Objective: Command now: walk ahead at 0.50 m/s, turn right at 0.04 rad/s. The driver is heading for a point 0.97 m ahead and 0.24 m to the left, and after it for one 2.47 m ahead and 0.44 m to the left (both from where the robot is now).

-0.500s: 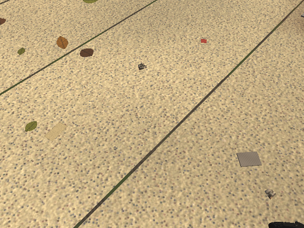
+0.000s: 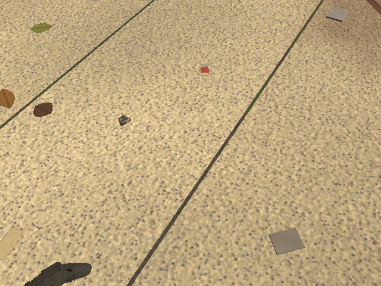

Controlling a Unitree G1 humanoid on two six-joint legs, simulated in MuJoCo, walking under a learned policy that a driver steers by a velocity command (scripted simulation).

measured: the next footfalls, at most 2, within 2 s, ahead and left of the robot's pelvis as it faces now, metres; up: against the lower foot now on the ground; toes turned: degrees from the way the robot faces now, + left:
left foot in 0.44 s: +0.42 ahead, +0.14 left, +0.00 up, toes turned +2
right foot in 0.98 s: +0.71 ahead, -0.10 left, +0.00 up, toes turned -1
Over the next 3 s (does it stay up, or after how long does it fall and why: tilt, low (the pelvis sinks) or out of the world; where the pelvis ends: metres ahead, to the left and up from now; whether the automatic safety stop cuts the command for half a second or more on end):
stays up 1.55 0.40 0.00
